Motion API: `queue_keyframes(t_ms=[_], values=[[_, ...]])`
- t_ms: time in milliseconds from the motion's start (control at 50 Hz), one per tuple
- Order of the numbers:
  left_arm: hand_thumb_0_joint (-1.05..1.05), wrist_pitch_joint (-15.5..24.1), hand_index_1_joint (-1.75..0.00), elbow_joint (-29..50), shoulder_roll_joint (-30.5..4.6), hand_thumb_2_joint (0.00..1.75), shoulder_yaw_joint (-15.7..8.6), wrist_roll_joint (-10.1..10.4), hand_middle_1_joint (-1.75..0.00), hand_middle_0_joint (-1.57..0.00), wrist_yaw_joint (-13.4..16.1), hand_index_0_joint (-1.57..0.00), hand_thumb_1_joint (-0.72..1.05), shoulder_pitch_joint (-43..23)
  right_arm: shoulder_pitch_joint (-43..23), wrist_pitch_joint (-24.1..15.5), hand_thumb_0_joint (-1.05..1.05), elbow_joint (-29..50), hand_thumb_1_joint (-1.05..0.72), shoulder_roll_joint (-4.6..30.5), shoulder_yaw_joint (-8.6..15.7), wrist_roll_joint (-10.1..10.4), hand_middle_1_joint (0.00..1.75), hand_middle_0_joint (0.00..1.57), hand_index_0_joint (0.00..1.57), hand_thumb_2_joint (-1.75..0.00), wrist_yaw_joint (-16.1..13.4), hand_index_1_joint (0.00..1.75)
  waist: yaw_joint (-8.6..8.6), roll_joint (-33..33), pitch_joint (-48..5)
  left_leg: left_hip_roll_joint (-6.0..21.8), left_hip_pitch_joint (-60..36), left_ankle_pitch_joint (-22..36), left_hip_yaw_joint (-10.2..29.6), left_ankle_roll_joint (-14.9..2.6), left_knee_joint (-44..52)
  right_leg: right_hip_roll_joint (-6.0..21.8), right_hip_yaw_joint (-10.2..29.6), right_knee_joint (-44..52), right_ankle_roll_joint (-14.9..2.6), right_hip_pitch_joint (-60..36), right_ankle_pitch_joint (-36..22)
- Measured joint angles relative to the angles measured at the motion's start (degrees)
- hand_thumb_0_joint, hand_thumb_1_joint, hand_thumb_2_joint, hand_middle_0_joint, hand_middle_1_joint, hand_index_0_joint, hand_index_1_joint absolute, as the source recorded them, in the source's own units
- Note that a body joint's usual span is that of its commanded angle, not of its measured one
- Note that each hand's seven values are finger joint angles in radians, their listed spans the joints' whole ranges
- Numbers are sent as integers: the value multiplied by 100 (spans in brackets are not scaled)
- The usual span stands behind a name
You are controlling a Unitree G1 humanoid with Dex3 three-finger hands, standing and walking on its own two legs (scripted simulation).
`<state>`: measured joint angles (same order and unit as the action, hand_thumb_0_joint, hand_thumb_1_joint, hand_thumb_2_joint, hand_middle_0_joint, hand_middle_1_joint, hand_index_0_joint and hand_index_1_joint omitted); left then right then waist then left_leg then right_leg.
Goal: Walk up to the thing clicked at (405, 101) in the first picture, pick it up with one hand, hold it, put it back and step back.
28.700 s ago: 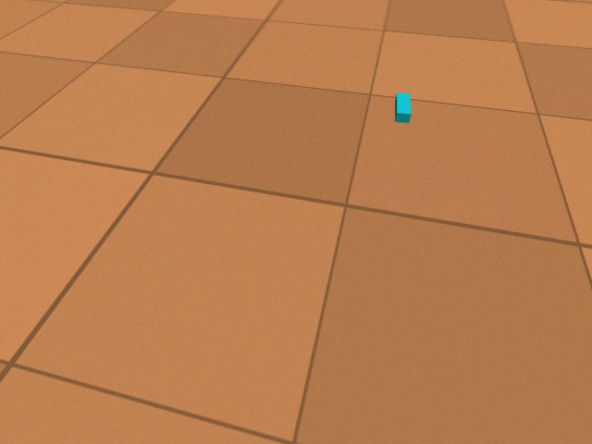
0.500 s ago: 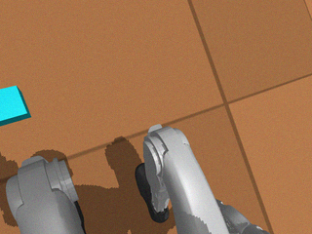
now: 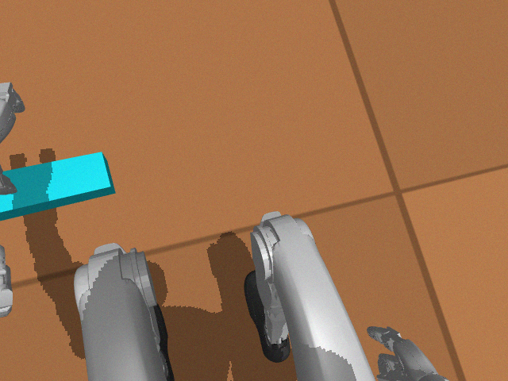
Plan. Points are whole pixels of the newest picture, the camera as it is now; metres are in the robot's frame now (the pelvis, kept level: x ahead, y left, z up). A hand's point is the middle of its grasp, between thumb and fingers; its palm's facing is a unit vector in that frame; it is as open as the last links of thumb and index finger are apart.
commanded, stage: withdraw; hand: left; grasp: from above
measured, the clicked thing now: (52, 185) +0.49 +0.31 -0.34
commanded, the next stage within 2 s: home in 0.10 s
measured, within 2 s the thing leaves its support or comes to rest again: neither
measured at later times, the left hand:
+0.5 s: hand (10, 159) +0.48 +0.30 -0.14, palm faces -0.32 -0.21 -0.92, open 11.9 cm
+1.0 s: hand out of the picture +0.30 +0.25 +0.07, palm faces -0.07 -0.86 -0.50, open 7.4 cm
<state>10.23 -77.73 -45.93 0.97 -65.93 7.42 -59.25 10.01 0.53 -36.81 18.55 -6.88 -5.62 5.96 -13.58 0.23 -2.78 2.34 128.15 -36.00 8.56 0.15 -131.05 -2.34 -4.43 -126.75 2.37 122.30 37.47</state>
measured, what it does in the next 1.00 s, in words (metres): rises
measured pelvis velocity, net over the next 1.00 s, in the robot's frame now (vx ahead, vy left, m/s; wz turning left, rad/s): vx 0.02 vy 0.00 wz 0.10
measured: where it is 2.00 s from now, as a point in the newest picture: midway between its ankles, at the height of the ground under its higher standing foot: (216, 348)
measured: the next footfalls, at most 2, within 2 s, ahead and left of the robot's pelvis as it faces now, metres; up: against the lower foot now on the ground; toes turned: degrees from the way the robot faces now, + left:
none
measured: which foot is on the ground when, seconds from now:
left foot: down 0.00-1.00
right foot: down 0.00-1.00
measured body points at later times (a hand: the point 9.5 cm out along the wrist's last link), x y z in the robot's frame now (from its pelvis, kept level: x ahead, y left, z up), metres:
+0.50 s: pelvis +0.01 +0.00 -0.01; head +0.24 +0.06 +0.37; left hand +0.49 +0.31 -0.09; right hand +0.07 -0.25 -0.13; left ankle +0.09 +0.13 -0.33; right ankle +0.11 -0.13 -0.33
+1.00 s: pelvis +0.02 +0.00 +0.18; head +0.16 +0.05 +0.60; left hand +0.30 +0.30 +0.10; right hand +0.25 -0.23 +0.08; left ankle +0.09 +0.13 -0.33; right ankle +0.11 -0.13 -0.33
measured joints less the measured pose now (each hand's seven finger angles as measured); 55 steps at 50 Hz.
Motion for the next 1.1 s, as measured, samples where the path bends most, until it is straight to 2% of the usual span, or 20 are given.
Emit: queue_keyframes(t_ms=[80,160,240,300,360,400,460,640,720,860,1040,1100], values=[[0,243,-103,-270,-130,102,-90,-217,-102,-8,274,-8,-50,23,54,30,0,-64,-90,44,-87,-96,30,20,20,-90,-36,30,-97,86,140,-16,150,37,28,-7,-145,-5,-15,-124,14,122,-28],[0,453,-103,-371,-207,102,-285,-468,-103,-8,625,-8,-51,128,103,28,0,-150,-90,22,-146,-216,30,20,20,-90,-6,30,-153,155,272,-50,367,54,67,-16,-388,-3,-35,-344,29,295,-23],[0,506,-102,-338,-227,101,-466,-666,-102,-8,1029,-9,-51,191,143,-37,0,-209,-90,-87,-142,-307,30,20,20,-90,42,30,-165,198,359,-90,579,68,94,-9,-613,8,-45,-568,19,474,-3],[0,390,-98,-157,-153,100,-565,-663,-98,-12,1252,-12,-47,260,153,-112,0,-258,-90,-205,-96,-338,30,21,20,-90,79,30,-145,177,325,-105,713,68,87,-6,-706,13,-31,-675,27,606,15],[0,156,-91,119,21,99,-629,-451,-90,-16,1338,-16,-39,375,145,-179,0,-290,-89,-339,-11,-305,30,21,20,-90,119,30,-86,111,215,-96,747,35,59,-5,-696,11,-2,-684,52,661,44],[0,-42,-86,339,181,98,-648,-198,-85,-18,1285,-18,-31,477,125,-212,0,-302,-89,-426,65,-250,30,21,20,-90,140,30,-26,46,121,-81,694,-1,33,-4,-616,11,18,-617,64,629,70],[0,-354,-78,789,483,97,-663,332,-77,-21,1045,-20,-18,749,103,-207,0,-289,-89,-522,209,-117,30,21,20,-90,159,30,105,-82,-55,-51,489,-75,-25,-2,-391,18,54,-418,58,465,126],[0,-1096,-54,2900,1315,94,-493,2349,-53,-22,-236,-22,35,2388,17,15,0,-82,-90,-433,558,365,30,21,20,-90,42,30,590,-319,-624,53,-714,-201,-229,-29,761,32,161,680,14,-619,181],[1,-1277,-43,3878,1576,92,-433,3094,-43,-22,-535,-22,59,3219,-66,56,0,88,-90,-330,683,503,30,21,20,-90,-87,30,769,-281,-738,59,-1329,-157,-280,-21,1313,57,174,1222,-13,-1219,129],[1,-1708,-34,5045,1974,90,-376,4164,-34,-21,-602,-22,81,4398,-317,-103,0,330,-90,-243,788,645,30,20,20,-90,-368,30,957,-176,-774,18,-2404,-5,-331,10,2245,131,167,2129,-59,-2293,-1],[1,-2454,-31,6153,2476,90,-324,5577,-31,-21,-462,-21,89,5677,-526,-420,1,503,-90,-424,653,746,30,20,20,-90,-744,30,1024,-169,-749,-9,-3904,153,-371,41,3445,189,145,3317,-98,-3790,-151],[1,-2699,-30,6454,2623,90,-317,5968,-30,-21,-410,-21,89,6034,-475,-509,1,554,-90,-524,566,767,30,20,20,-90,-857,30,1025,-177,-731,-8,-4451,213,-387,50,3895,197,140,3772,-109,-4334,-217]])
